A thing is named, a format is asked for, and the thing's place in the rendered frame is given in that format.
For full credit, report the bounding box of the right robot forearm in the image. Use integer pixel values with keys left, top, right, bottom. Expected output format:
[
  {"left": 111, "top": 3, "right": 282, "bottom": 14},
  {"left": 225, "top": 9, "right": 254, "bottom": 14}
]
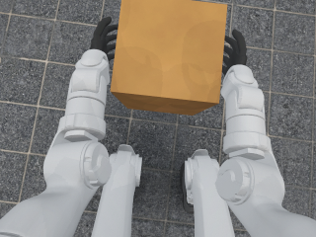
[{"left": 220, "top": 64, "right": 279, "bottom": 171}]

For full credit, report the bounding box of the left robot shin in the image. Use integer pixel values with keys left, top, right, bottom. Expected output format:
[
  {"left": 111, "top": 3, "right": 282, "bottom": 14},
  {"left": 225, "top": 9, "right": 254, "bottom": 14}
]
[{"left": 109, "top": 144, "right": 136, "bottom": 164}]

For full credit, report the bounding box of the right robot thigh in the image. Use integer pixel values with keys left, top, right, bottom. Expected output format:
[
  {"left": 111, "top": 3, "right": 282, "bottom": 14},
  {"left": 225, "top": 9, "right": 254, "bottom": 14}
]
[{"left": 185, "top": 155, "right": 235, "bottom": 237}]

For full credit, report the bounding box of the left robot forearm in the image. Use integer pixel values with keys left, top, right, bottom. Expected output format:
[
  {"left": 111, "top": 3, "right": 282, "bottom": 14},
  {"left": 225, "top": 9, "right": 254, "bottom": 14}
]
[{"left": 43, "top": 49, "right": 111, "bottom": 174}]

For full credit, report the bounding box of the robot right upper arm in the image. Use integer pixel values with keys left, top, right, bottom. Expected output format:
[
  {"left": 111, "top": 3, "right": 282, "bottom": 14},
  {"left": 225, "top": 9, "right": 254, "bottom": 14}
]
[{"left": 215, "top": 156, "right": 316, "bottom": 237}]

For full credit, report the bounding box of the right robot hand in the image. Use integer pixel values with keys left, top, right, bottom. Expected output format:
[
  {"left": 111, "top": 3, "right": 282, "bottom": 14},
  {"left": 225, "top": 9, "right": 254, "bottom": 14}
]
[{"left": 222, "top": 29, "right": 248, "bottom": 77}]

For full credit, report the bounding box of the carton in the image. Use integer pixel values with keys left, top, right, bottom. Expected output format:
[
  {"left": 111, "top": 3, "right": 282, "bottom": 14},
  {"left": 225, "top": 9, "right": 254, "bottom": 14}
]
[{"left": 110, "top": 0, "right": 228, "bottom": 116}]

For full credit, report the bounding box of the left robot hand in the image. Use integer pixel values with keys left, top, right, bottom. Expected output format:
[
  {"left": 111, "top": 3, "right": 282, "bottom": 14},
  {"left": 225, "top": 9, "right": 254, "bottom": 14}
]
[{"left": 90, "top": 16, "right": 119, "bottom": 61}]

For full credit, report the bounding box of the robot left upper arm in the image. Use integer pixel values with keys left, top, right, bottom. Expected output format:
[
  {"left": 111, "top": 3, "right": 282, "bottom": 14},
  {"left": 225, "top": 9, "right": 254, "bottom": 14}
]
[{"left": 0, "top": 140, "right": 112, "bottom": 237}]

